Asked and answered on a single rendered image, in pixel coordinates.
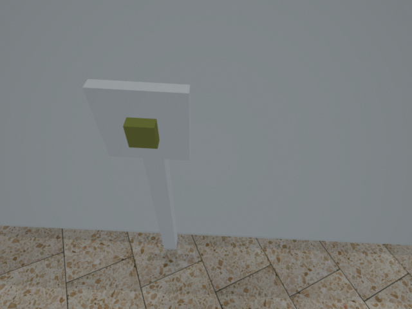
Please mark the panel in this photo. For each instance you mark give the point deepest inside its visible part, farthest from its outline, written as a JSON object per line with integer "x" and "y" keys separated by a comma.
{"x": 111, "y": 101}

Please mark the button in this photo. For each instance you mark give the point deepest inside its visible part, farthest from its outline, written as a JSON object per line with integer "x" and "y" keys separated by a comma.
{"x": 142, "y": 132}

